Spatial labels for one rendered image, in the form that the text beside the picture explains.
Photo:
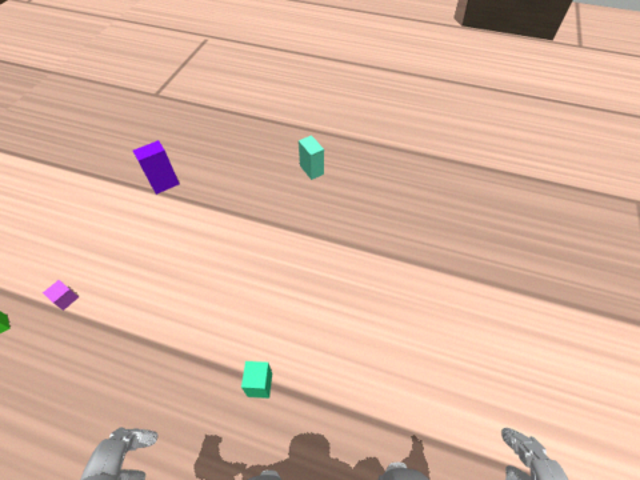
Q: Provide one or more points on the right robot hand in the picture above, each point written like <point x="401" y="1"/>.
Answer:
<point x="533" y="455"/>

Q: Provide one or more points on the left robot hand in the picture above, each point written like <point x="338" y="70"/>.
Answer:
<point x="108" y="457"/>

